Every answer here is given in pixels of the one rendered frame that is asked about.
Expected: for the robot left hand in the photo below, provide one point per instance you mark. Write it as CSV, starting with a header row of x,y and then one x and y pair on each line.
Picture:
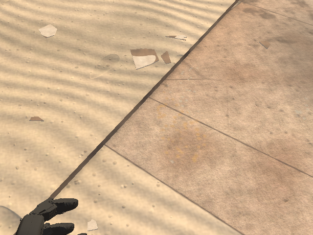
x,y
33,223

